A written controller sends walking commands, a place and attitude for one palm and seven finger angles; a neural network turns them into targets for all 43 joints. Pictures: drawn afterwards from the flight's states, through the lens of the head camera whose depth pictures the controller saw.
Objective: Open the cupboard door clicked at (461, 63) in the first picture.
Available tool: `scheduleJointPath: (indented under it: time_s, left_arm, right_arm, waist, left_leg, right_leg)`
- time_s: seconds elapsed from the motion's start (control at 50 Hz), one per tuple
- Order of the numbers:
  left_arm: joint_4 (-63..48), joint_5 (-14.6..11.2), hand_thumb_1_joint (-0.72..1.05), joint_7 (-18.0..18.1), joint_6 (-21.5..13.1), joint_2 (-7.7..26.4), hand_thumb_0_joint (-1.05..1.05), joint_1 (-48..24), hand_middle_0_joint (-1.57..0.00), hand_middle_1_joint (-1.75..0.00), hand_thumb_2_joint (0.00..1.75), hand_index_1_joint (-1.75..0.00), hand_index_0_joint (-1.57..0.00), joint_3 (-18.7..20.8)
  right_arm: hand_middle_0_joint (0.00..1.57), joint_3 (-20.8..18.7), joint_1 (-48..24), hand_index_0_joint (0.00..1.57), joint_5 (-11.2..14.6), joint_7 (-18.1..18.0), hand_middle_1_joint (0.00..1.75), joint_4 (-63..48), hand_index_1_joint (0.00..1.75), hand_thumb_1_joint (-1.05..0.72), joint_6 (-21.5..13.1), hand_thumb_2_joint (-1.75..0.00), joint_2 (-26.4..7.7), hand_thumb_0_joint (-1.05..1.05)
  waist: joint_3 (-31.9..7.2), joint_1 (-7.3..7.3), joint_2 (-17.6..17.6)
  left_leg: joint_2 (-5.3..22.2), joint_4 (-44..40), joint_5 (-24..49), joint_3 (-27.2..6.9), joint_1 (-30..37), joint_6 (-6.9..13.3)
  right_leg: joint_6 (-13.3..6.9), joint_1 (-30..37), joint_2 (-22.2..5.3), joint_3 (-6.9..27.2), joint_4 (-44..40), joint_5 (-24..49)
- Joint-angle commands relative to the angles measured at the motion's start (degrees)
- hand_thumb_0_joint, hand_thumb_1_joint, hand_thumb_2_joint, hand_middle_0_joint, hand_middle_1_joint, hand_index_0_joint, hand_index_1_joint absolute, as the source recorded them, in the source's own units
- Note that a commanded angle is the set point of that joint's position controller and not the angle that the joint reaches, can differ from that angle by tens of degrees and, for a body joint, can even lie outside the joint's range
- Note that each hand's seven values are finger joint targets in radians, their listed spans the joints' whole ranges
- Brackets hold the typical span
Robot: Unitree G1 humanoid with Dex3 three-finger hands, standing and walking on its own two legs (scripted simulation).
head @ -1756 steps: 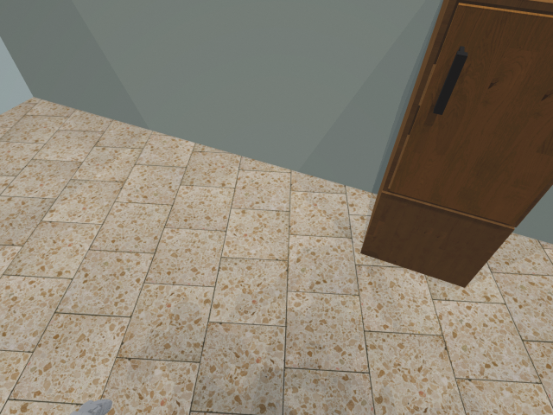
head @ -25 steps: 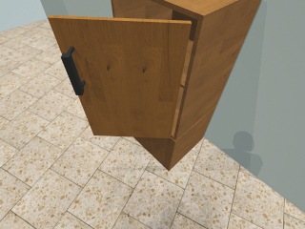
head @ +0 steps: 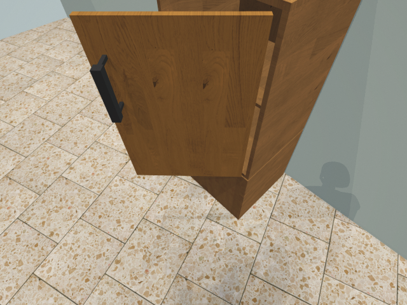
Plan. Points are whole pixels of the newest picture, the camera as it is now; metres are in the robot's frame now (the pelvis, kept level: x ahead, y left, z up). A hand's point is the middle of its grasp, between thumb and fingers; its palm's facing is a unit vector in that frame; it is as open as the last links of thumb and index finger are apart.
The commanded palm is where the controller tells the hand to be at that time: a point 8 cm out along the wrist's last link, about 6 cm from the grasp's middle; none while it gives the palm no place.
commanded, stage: come to a stop and stand still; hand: left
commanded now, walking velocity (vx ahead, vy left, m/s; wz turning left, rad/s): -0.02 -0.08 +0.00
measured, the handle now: (110, 90) +0.55 +0.27 +0.10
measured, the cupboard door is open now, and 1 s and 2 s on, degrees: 45 45 45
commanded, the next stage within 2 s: look again from close up in 1.14 s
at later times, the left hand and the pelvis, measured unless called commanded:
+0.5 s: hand out of the picture +0.01 +0.23 -0.17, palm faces +0.00 -0.98 -0.20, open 7.3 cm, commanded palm none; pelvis -0.03 +0.05 +0.01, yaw +0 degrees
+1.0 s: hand out of the picture -0.06 +0.25 -0.17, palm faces +0.02 -0.99 -0.15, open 7.4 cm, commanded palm none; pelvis -0.03 +0.09 +0.01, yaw +1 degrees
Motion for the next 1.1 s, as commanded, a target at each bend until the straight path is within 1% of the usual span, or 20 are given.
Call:
scheduleJointPath:
  time_s: [0.0, 0.02, 0.04, 0.06, 0.12, 0.14, 0.16, 0.18, 0.2, 0.22, 0.24, 0.26, 0.28, 0.32, 0.36, 0.42, 0.54, 0.72, 0.96, 1.08]
  left_arm:
    - [-0.4, 0.4, 0.90, 0.7, -2.6, 5.1, 0.00, 7.3, -0.20, -0.30, 0.90, -0.30, -0.20, 0.4]
    - [0.1, 0.2, 0.90, 0.7, -3.0, 7.3, 0.00, 7.7, -0.20, -0.30, 0.90, -0.30, -0.20, 0.5]
    - [0.0, 0.0, 0.90, 0.5, -3.0, 8.6, 0.00, 6.9, -0.20, -0.30, 0.90, -0.30, -0.20, 0.2]
    - [0.1, 0.1, 0.90, 0.7, -3.1, 7.5, 0.00, 6.5, -0.20, -0.30, 0.90, -0.30, -0.20, 0.4]
    - [-0.5, 0.2, 0.90, 0.7, -3.3, 6.5, 0.00, 4.6, -0.20, -0.30, 0.90, -0.30, -0.20, -0.1]
    - [0.6, 0.6, 0.90, 2.7, -4.1, 6.7, 0.00, 10.0, -0.20, -0.30, 0.90, -0.30, -0.20, -0.3]
    - [-1.6, 0.5, 0.90, 2.4, -4.5, 9.3, 0.00, 7.6, -0.20, -0.30, 0.90, -0.30, -0.20, 0.1]
    - [-1.9, 0.0, 0.90, 2.1, -4.9, 8.4, 0.00, 6.7, -0.20, -0.30, 0.90, -0.30, -0.20, -0.4]
    - [-1.7, -0.5, 0.90, 1.8, -4.9, 8.9, 0.00, 5.8, -0.20, -0.30, 0.90, -0.30, -0.20, -0.6]
    - [-1.9, -0.9, 0.90, 1.7, -4.8, 8.4, 0.00, 5.0, -0.20, -0.30, 0.90, -0.30, -0.20, -0.6]
    - [-1.9, -1.1, 0.90, 1.5, -4.4, 7.5, 0.00, 5.3, -0.20, -0.30, 0.90, -0.30, -0.20, -0.7]
    - [-1.9, -0.8, 0.90, 1.5, -3.7, 6.5, 0.00, 5.5, -0.20, -0.30, 0.90, -0.30, -0.20, -1.0]
    - [-1.9, -0.5, 0.90, 1.5, -3.3, 5.5, 0.00, 6.1, -0.20, -0.30, 0.90, -0.30, -0.20, -0.9]
    - [-1.6, -0.3, 0.90, 1.1, -2.7, 6.1, 0.00, 4.0, -0.20, -0.30, 0.90, -0.30, -0.20, -1.2]
    - [-1.5, -0.1, 0.90, 0.8, -2.4, 5.7, 0.00, 4.4, -0.20, -0.30, 0.90, -0.30, -0.20, -1.3]
    - [-1.8, -0.2, 0.90, 0.4, -1.8, 5.6, 0.00, 5.0, -0.20, -0.30, 0.90, -0.30, -0.20, -1.4]
    - [-2.2, 0.1, 0.90, 0.0, -1.7, 4.7, 0.00, 7.4, -0.20, -0.30, 0.90, -0.30, -0.20, -1.3]
    - [-0.3, -0.2, 0.90, 0.1, -2.5, 4.2, 0.00, 9.4, -0.20, -0.30, 0.90, -0.30, -0.20, -1.9]
    - [2.9, -0.1, 0.90, 0.4, -2.7, 3.5, 0.00, 11.2, -0.20, -0.30, 0.90, -0.30, -0.20, -2.4]
    - [3.6, -0.1, 0.90, 0.5, -2.5, 3.0, 0.00, 10.9, -0.20, -0.30, 0.90, -0.30, -0.20, -2.4]
  right_arm:
    - [0.20, -1.1, 2.7, 0.20, 0.8, -0.5, 0.30, -2.0, 0.30, -0.90, -1.8, -0.90, -5.5, 0.00]
    - [0.20, -0.7, 2.1, 0.20, 1.0, -0.4, 0.30, -2.3, 0.30, -0.90, -1.6, -0.90, -4.0, 0.00]
    - [0.20, -0.7, 2.1, 0.20, 0.7, -0.3, 0.30, -2.1, 0.30, -0.90, -1.2, -0.90, -3.5, 0.00]
    - [0.20, -0.6, 1.0, 0.20, 0.3, -0.3, 0.30, -1.6, 0.30, -0.90, -0.5, -0.90, -2.6, 0.00]
    - [0.20, -0.2, 1.5, 0.20, 0.6, -0.2, 0.30, 0.3, 0.30, -0.90, -0.5, -0.90, -2.1, 0.00]
    - [0.20, -0.8, -2.6, 0.20, 0.4, 0.1, 0.30, -3.5, 0.30, -0.90, -0.7, -0.90, -5.0, 0.00]
    - [0.20, -0.7, -0.6, 0.20, 0.7, 0.4, 0.30, -5.0, 0.30, -0.90, -0.6, -0.90, -4.0, 0.00]
    - [0.20, -0.4, 1.3, 0.20, 0.4, 0.3, 0.30, -3.5, 0.30, -0.90, -1.0, -0.90, -1.9, 0.00]
    - [0.20, -0.4, 3.8, 0.20, 0.7, 0.2, 0.30, -2.1, 0.30, -0.90, -0.9, -0.90, -2.2, 0.00]
    - [0.20, -0.6, 5.4, 0.20, 0.6, 0.0, 0.30, -1.7, 0.30, -0.90, -1.1, -0.90, -3.6, 0.00]
    - [0.20, -0.7, 4.9, 0.20, 0.6, -0.2, 0.30, -1.9, 0.30, -0.90, -1.2, -0.90, -4.9, 0.00]
    - [0.20, -0.5, 3.8, 0.20, 0.6, -0.2, 0.30, -2.4, 0.30, -0.90, -1.1, -0.90, -5.6, 0.00]
    - [0.20, -0.4, 2.2, 0.20, 0.6, -0.1, 0.30, -3.0, 0.30, -0.90, -0.7, -0.90, -5.9, 0.00]
    - [0.20, 0.0, 0.3, 0.20, 0.6, 0.1, 0.30, -3.2, 0.30, -0.90, -0.6, -0.90, -5.3, 0.00]
    - [0.20, 0.0, 0.9, 0.20, 0.4, 0.2, 0.30, -2.7, 0.30, -0.90, -0.9, -0.90, -6.2, 0.00]
    - [0.20, -0.1, 0.5, 0.20, 0.2, 0.4, 0.30, -3.3, 0.30, -0.90, -0.7, -0.90, -7.2, 0.00]
    - [0.20, -0.6, 1.0, 0.20, -0.1, 0.5, 0.30, -3.6, 0.30, -0.90, -0.8, -0.90, -8.6, 0.00]
    - [0.20, -0.3, 3.0, 0.20, 0.4, 0.3, 0.30, -1.3, 0.30, -0.90, -1.5, -0.90, -7.7, 0.00]
    - [0.20, 0.1, 3.9, 0.20, 0.9, -0.2, 0.30, 1.8, 0.30, -0.90, -2.3, -0.90, -6.9, 0.00]
    - [0.20, 0.1, 3.5, 0.20, 0.8, -0.3, 0.30, 2.7, 0.30, -0.90, -2.3, -0.90, -6.8, 0.00]
  waist:
    - [-8.8, 1.56, -7.3]
    - [-6.9, 0.78, -13.3]
    - [-5.1, 0.37, -11.6]
    - [-3.3, 0.63, -15.3]
    - [-1.8, -0.16, -10.0]
    - [-2.4, 0.52, -7.7]
    - [-3.0, -2.10, -1.5]
    - [-7.3, -2.05, 0.4]
    - [-10.2, -2.99, -0.2]
    - [-11.4, -3.18, -0.8]
    - [-12.1, -2.37, 1.0]
    - [-9.8, -1.37, -0.8]
    - [-5.9, -0.69, -4.3]
    - [1.1, -1.36, -0.7]
    - [3.2, -0.93, 2.8]
    - [3.8, -0.83, 2.8]
    - [0.2, -0.30, 2.9]
    - [-0.5, -0.62, 0.9]
    - [-1.5, -0.57, 0.9]
    - [0.6, -0.52, 1.0]
  left_leg:
    - [10.0, -0.7, 16.0, -9.4, -3.0, 0.6]
    - [5.5, 1.2, 1.6, -5.3, -7.4, -2.5]
    - [3.8, 3.2, -7.0, -5.1, -7.3, -3.6]
    - [4.4, 7.2, -9.7, -4.8, -8.4, -3.8]
    - [5.4, 6.9, -7.2, -5.2, -6.4, -4.2]
    - [3.4, 11.1, -6.9, -4.8, -8.3, -5.0]
    - [3.9, 9.1, -6.8, -4.2, -8.7, -4.5]
    - [3.2, 2.5, -3.0, -2.9, -3.9, -3.4]
    - [2.2, -1.2, 3.8, -3.1, 0.1, -3.6]
    - [3.9, -2.3, 10.3, -4.4, 2.3, -3.1]
    - [6.6, -1.5, 18.5, -6.3, 4.0, -2.4]
    - [9.4, -0.6, 22.3, -8.0, 3.2, -1.8]
    - [9.8, -0.8, 17.2, -7.9, 0.8, -2.1]
    - [8.0, -4.2, 11.5, -9.0, -1.7, -2.6]
    - [9.0, -7.2, 9.6, -11.1, -3.6, -1.6]
    - [8.4, -11.8, -5.6, -13.0, -7.5, -1.3]
    - [9.3, -16.6, -13.5, -16.7, -8.8, -0.3]
    - [9.0, -16.6, -8.2, -17.3, -5.9, -0.5]
    - [9.3, -16.3, 1.3, -16.3, -1.3, -0.9]
    - [9.2, -17.0, 1.4, -15.9, -2.0, -1.3]
  right_leg:
    - [-1.3, 14.9, -6.9, 9.6, -18.7, 20.7]
    - [-5.6, 14.9, -15.4, 17.5, -20.3, 29.9]
    - [-9.9, 11.8, -18.9, 18.7, -20.7, 33.2]
    - [-11.1, 11.2, -17.4, 17.5, -21.1, 37.6]
    - [-10.1, 9.0, -13.4, 11.7, -20.1, 40.6]
    - [-6.6, 11.9, -12.3, 18.0, -15.6, 65.8]
    - [-6.6, 14.2, -14.5, 12.7, -14.5, 72.7]
    - [-6.4, 14.6, -12.7, 10.0, -10.2, 75.3]
    - [-5.0, 15.4, -10.1, 7.8, -7.6, 72.2]
    - [-3.7, 15.3, -8.2, 6.3, -6.6, 64.2]
    - [-2.6, 13.4, -6.6, 5.6, -7.8, 53.0]
    - [-1.7, 11.0, -5.1, 4.5, -10.9, 40.2]
    - [-1.5, 8.6, -5.1, 4.8, -14.7, 32.1]
    - [-1.8, 4.2, -4.6, 5.5, -16.7, 19.9]
    - [-1.4, 3.7, -2.8, 5.1, -17.7, 11.5]
    - [-1.2, 4.1, -2.0, 4.7, -18.9, 2.0]
    - [-0.9, 6.0, -1.0, 3.6, -16.9, 3.3]
    - [-1.2, 5.6, -2.1, 6.1, -19.0, 7.2]
    - [-0.6, 6.0, -2.6, 5.9, -19.4, 12.9]
    - [-0.3, 5.8, -2.9, 6.0, -19.6, 13.1]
